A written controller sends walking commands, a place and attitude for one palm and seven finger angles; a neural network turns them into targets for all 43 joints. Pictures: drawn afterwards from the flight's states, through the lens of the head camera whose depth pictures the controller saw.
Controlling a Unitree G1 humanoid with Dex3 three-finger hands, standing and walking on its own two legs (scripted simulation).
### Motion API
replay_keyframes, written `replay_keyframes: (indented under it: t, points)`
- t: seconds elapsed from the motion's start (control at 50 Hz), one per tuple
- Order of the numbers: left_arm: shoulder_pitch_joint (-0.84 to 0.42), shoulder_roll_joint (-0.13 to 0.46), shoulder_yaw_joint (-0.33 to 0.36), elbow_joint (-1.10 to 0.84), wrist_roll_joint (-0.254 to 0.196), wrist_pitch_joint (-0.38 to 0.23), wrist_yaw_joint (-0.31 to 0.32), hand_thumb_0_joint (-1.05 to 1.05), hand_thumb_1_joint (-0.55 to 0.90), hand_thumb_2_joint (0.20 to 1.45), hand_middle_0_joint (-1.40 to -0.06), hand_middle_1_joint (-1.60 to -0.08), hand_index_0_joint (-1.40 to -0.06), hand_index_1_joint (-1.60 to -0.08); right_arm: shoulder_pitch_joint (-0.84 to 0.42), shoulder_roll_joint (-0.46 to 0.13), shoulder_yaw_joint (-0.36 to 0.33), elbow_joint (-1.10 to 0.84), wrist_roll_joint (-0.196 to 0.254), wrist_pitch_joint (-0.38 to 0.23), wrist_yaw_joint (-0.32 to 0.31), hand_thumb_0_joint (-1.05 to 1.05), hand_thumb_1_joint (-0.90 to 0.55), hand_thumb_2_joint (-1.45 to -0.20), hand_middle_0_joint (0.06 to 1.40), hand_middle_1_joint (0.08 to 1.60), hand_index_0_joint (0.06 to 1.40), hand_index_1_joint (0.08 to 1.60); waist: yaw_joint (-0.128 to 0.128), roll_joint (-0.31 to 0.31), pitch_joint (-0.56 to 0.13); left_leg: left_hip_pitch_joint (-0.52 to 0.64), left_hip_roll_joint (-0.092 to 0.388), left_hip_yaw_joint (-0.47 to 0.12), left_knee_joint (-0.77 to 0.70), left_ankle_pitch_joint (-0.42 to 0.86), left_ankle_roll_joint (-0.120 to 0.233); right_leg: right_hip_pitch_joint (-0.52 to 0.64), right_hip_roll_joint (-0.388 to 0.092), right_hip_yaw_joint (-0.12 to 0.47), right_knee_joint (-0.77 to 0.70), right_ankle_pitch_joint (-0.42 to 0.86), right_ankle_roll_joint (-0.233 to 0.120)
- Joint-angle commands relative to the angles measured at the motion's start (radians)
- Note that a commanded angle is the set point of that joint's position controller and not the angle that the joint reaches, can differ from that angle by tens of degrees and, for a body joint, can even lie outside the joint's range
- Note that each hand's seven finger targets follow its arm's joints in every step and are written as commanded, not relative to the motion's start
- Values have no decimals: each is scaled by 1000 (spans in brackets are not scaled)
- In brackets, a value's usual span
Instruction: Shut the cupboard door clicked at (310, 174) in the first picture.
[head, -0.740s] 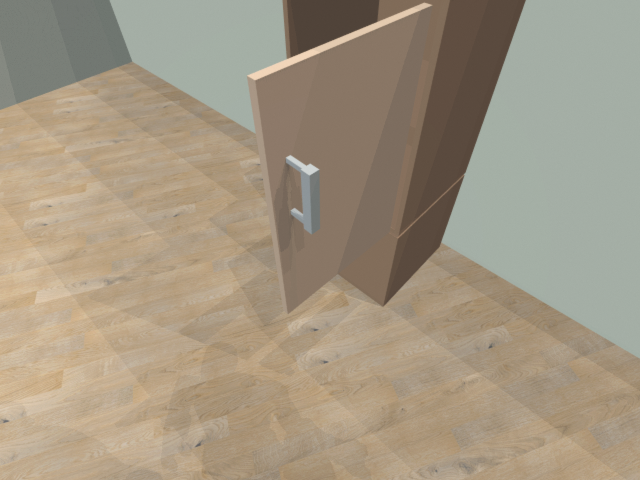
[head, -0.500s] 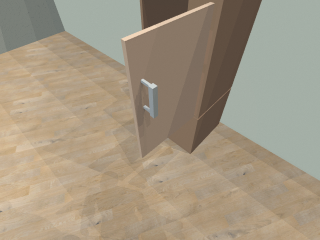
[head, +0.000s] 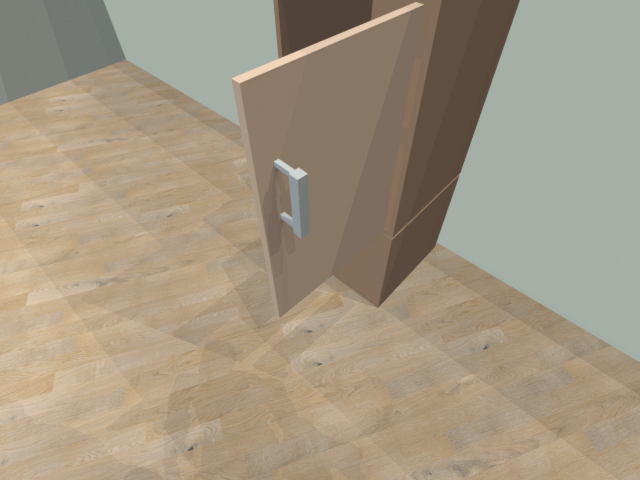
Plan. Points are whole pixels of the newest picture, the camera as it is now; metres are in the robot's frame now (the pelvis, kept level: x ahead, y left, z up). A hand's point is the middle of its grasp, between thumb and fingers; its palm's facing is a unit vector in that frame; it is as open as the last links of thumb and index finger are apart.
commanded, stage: look at it before walking up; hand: left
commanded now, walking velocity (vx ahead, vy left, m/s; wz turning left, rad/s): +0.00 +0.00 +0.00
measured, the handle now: (291, 199) +0.53 +0.08 +0.03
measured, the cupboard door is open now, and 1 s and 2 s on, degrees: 87 87 87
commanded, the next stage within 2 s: walk to a spot facing it in 0.20 s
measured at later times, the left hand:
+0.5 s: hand out of the picture +0.02 +0.19 -0.18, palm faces -0.02 -0.97 -0.23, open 7.4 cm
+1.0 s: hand out of the picture +0.08 +0.16 -0.17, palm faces -0.26 -0.92 -0.29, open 7.4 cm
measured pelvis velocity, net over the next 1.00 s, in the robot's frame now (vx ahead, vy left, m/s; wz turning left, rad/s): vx -0.02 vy -0.03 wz -0.34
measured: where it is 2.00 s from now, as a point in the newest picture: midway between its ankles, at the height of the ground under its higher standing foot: outside the picture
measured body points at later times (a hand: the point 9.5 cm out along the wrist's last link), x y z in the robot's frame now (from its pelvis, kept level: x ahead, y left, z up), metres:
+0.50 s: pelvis +0.00 +0.00 -0.01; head +0.02 -0.01 +0.44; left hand +0.02 +0.24 -0.16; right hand +0.01 -0.24 -0.17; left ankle -0.01 +0.12 -0.75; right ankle -0.05 -0.08 -0.75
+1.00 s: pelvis -0.02 -0.03 -0.01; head +0.03 -0.07 +0.43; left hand +0.09 +0.21 -0.15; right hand +0.00 -0.30 -0.17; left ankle -0.01 +0.13 -0.67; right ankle -0.06 -0.11 -0.75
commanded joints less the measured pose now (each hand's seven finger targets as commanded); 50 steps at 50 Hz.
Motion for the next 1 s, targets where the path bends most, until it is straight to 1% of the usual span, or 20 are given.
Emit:
replay_keyframes:
  t: [0.0, 0.28, 0.34, 0.44, 0.52, 0.56, 0.58, 0.62, 0.64, 0.68, 0.72, 0.74, 0.76, 0.78, 0.8, 0.82, 0.84, 0.86, 0.9, 0.98]
  points:
    - [38, 153, 22, -37, 0, -19, 15, 0, 900, 900, -200, -300, -200, -300, 20, -133, -21, -29, 4, -9, -13, 0, -900, -900, 200, 300, 200, 300, 1, -28, -15, 41, 106, -90, -15, 185, 29, -57, -153, 108, -52, 288, 1]
    - [49, 141, 22, -38, 0, -18, 16, 0, 900, 900, -200, -300, -200, -300, 35, -118, -20, -26, 3, -8, -15, 0, -900, -900, 200, 300, 200, 300, 2, -23, -6, 31, 104, -87, -12, 177, 27, -56, -151, 108, -51, 285, 3]
    - [77, 93, 23, -41, 1, 2, 19, 0, 900, 900, -200, -300, -200, -300, 72, -64, -18, -26, 2, 6, -23, 0, -900, -900, 200, 300, 200, 300, -1, -20, -12, 41, 113, -48, 41, 181, 16, -88, -146, 131, -11, 355, 5]
    - [66, 127, 62, -93, 10, 34, 9, 0, 900, 900, -200, -300, -200, -300, 68, -95, -53, -77, 3, 26, -34, 0, -900, -900, 200, 300, 200, 300, 1, -38, -16, -16, 126, 6, 135, 89, 10, -140, -144, 189, 80, 371, -19]
    - [46, 128, 80, -147, 16, 50, -2, 0, 900, 900, -200, -300, -200, -300, 58, -101, -74, -123, 1, 29, -37, 0, -900, -900, 200, 300, 200, 300, -3, -26, -9, -26, 148, 2, 165, 24, 22, -230, -126, 230, 137, 313, -30]
    - [31, 119, 83, -172, 17, 53, -8, 0, 900, 900, -200, -300, -200, -300, 62, -116, -82, -142, 0, 26, -37, 0, -900, -900, 200, 300, 200, 300, -8, 27, -13, -4, 198, -39, 129, 10, 46, -295, -82, 206, 207, 248, -15]
    - [24, 104, 83, -185, 17, 54, -12, 0, 900, 900, -200, -300, -200, -300, 69, -132, -86, -148, -4, 23, -39, 0, -900, -900, 200, 300, 200, 300, -9, 88, -19, 11, 249, -85, 91, 25, 74, -330, -47, 179, 286, 202, -4]
    - [1, 77, 86, -217, 19, 66, -21, 0, 900, 900, -200, -300, -200, -300, 83, -160, -94, -160, -10, 12, -38, 0, -900, -900, 200, 300, 200, 300, -10, 222, -27, -4, 417, -191, -40, 87, 180, -397, -8, 65, 607, -251, 27]
    - [-12, 74, 93, -228, 21, 72, -23, 0, 900, 900, -200, -300, -200, -300, 77, -155, -90, -169, -11, 8, -38, 0, -900, -900, 200, 300, 200, 300, -4, 188, -26, -30, 448, -193, -48, 90, 206, -400, -39, 88, 701, -313, 30]
    - [11, 55, 96, -240, 21, 70, -33, 0, 900, 900, -200, -300, -200, -300, -2, -163, -91, -203, -20, 4, -34, 0, -900, -900, 200, 300, 200, 300, 34, 129, -20, -90, 414, -94, -3, 123, 173, -349, -79, 83, 637, -286, 29]
    - [68, 52, 95, -230, 20, 66, -38, 0, 900, 900, -200, -300, -200, -300, -33, -176, -95, -217, -21, 11, -29, 0, -900, -900, 200, 300, 200, 300, 56, 118, -31, -120, 370, -5, 92, 124, 121, -248, -68, 23, 484, -223, 35]
    - [110, 61, 98, -221, 22, 62, -37, 0, 900, 900, -200, -300, -200, -300, -38, -180, -97, -224, -16, 16, -26, 0, -900, -900, 200, 300, 200, 300, 70, 49, -33, -145, 330, 39, 174, 81, 88, -193, -49, -6, 370, -122, 38]
    - [152, 99, 107, -210, 26, 55, -33, 0, 900, 900, -200, -300, -200, -300, -57, -165, -100, -235, -5, 22, -22, 0, -900, -900, 200, 300, 200, 300, 95, -49, -11, -232, 257, 95, 320, -35, 36, -124, -75, 53, 188, 48, 25]
    - [158, 218, 127, -218, 38, 40, -17, 0, 900, 900, -200, -300, -200, -300, -39, -82, -88, -269, 5, 29, -15, 0, -900, -900, 200, 300, 200, 300, 88, -393, 0, -433, 78, 173, 596, -366, -45, -58, -318, 477, -3, 252, -68]
    - [188, 263, 127, -223, 20, 40, -9, 0, 900, 900, -200, -300, -200, -300, -82, -101, -86, -290, 7, 38, -10, 0, -900, -900, 200, 300, 200, 300, 120, -326, -4, -444, 41, 28, 780, -480, -43, -135, -406, 585, -36, 300, -174]
    - [143, 240, 127, -237, 24, 40, -2, 0, 900, 900, -200, -300, -200, -300, -114, -87, -90, -293, 8, 38, -8, 0, -900, -900, 200, 300, 200, 300, 87, -203, 22, -491, 48, -57, 860, -399, -35, -141, -352, 567, -4, 263, -193]
    - [107, 214, 126, -248, 24, 37, 7, 0, 900, 900, -200, -300, -200, -300, -113, -86, -91, -292, 7, 36, -9, 0, -900, -900, 200, 300, 200, 300, 66, -177, -11, -516, 59, -78, 891, -347, -40, -109, -331, 556, 29, 304, -178]
    - [82, 191, 117, -255, 22, 31, 9, 0, 900, 900, -200, -300, -200, -300, -108, -86, -86, -286, 6, 33, -10, 0, -900, -900, 200, 300, 200, 300, 52, -171, -38, -510, 66, -94, 888, -295, -47, -76, -296, 495, 62, 393, -169]
    - [85, 171, 111, -259, 19, 25, 11, 0, 900, 900, -200, -300, -200, -300, -93, -70, -81, -282, 8, 32, -11, 0, -900, -900, 200, 300, 200, 300, 41, -146, -106, -474, 51, -86, 839, -251, -58, -13, -249, 418, 109, 556, -149]
    - [119, 181, 115, -257, 21, 28, 10, 0, 900, 900, -200, -300, -200, -300, -124, -55, -76, -299, 15, 34, -14, 0, -900, -900, 200, 300, 200, 300, 55, -131, -117, -441, 21, -73, 722, -243, -64, 20, -224, 424, 118, 633, -152]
